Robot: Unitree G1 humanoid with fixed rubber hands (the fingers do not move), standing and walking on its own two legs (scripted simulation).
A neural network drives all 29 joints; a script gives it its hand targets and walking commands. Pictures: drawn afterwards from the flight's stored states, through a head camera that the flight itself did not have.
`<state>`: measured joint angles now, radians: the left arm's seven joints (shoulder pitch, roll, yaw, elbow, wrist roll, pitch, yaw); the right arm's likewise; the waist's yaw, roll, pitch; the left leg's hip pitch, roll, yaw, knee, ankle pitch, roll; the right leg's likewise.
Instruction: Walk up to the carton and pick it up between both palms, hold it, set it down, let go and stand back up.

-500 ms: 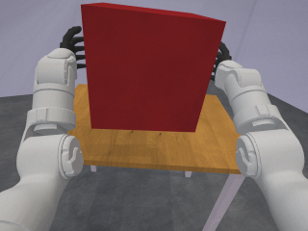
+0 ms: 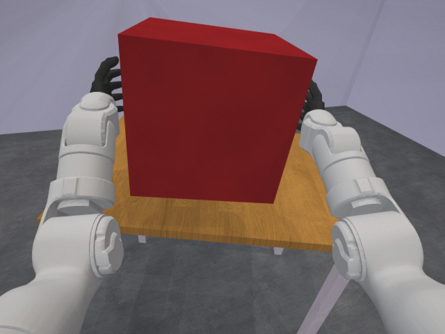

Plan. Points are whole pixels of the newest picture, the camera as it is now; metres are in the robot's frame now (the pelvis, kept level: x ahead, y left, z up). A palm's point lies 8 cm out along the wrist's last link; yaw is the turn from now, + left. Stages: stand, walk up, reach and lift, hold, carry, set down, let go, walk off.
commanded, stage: set down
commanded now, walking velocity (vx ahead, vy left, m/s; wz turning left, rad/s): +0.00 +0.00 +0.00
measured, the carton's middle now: (209, 107) +0.48 +0.02 +0.26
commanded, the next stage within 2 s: none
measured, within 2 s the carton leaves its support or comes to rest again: neither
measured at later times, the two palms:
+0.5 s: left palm (127, 128) +0.41 +0.17 +0.24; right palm (312, 152) +0.39 -0.19 +0.22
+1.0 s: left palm (129, 138) +0.43 +0.17 +0.21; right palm (309, 152) +0.39 -0.18 +0.21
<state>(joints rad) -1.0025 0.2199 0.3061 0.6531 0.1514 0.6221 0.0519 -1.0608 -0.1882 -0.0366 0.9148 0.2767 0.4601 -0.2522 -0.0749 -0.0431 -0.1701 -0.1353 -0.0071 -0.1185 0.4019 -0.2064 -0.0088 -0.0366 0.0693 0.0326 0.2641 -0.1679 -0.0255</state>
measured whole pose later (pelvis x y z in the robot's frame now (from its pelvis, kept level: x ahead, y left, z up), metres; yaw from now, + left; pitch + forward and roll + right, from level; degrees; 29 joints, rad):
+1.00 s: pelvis +0.01 +0.01 +0.00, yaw +0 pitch -5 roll -1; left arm -0.90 0.17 0.35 0.75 0.24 0.46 -0.05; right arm -0.93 -0.10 -0.26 0.95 0.03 0.28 -0.16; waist -0.10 -0.07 -0.05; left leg -0.05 -0.02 -0.09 0.35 -0.20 0.00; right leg 0.02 0.04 0.03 0.26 -0.19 -0.02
